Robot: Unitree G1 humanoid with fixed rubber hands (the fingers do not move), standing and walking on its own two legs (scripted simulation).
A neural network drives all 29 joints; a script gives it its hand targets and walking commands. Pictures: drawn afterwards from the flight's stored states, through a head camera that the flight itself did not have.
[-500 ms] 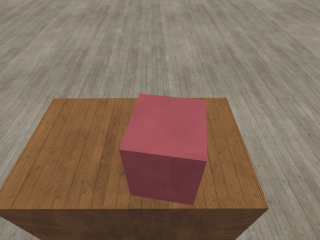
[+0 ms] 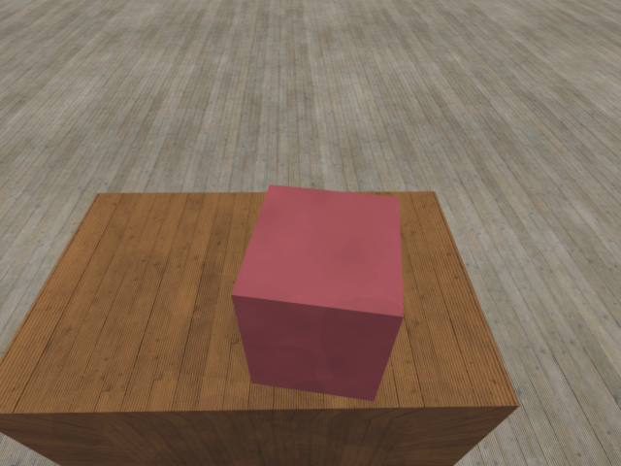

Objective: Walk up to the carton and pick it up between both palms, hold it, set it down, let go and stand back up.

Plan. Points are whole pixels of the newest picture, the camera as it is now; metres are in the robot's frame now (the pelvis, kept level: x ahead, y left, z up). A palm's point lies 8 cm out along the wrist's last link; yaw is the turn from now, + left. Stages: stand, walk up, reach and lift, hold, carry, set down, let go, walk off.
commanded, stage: stand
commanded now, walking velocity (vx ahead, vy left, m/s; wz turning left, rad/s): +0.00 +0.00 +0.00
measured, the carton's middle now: (322, 294) +0.40 -0.02 -0.02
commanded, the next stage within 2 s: none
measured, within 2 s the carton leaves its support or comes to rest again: neither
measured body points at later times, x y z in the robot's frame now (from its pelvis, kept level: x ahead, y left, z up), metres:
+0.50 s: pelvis +0.00 +0.00 +0.00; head +0.00 +0.00 +0.45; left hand +0.08 +0.31 -0.12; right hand +0.08 -0.31 -0.13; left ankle -0.02 +0.11 -0.75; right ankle +0.02 -0.14 -0.75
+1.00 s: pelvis +0.00 +0.00 +0.00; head +0.00 +0.00 +0.45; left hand +0.08 +0.31 -0.12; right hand +0.08 -0.31 -0.12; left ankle -0.02 +0.11 -0.75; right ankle +0.02 -0.14 -0.75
